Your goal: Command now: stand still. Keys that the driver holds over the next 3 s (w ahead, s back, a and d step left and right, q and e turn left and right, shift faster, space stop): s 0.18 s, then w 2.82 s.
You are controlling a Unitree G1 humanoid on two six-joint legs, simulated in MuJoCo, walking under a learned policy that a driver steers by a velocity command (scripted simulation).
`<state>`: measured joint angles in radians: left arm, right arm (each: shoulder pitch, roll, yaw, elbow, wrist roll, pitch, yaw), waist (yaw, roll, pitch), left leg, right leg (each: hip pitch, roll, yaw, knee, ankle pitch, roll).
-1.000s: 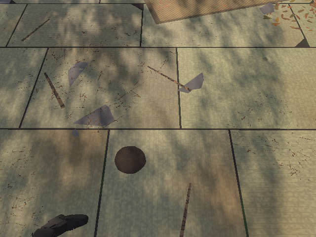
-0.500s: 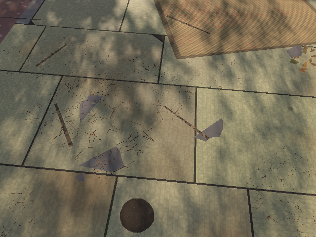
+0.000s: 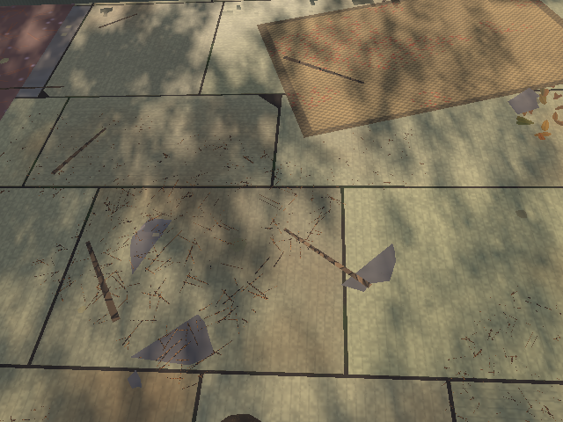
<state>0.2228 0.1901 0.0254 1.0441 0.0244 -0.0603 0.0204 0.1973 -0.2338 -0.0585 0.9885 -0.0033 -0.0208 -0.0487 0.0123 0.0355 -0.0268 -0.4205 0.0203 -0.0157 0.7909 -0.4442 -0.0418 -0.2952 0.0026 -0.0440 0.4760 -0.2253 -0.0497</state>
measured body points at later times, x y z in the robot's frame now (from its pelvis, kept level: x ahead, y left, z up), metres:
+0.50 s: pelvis +0.02 +0.01 +0.01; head +0.02 +0.02 +0.46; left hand +0.13 +0.29 -0.12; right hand +0.01 -0.26 -0.13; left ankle -0.01 +0.13 -0.74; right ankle +0.05 -0.13 -0.69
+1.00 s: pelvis +0.19 -0.06 +0.01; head +0.21 -0.08 +0.46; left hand +0.14 +0.19 -0.13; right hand +0.37 -0.31 -0.11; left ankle +0.37 +0.12 -0.67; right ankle +0.11 -0.14 -0.74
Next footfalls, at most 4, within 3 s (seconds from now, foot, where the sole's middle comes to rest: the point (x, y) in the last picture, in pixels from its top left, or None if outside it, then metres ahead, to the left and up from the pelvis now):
0.28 left None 0.03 0.13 -0.78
0.68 right None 0.15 -0.14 -0.78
1.20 left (283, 420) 0.52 0.08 -0.78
1.74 right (373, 303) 0.83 -0.16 -0.78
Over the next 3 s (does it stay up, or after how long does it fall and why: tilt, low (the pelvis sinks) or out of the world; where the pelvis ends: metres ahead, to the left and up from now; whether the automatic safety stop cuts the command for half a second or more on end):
stays up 1.36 -0.06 -0.01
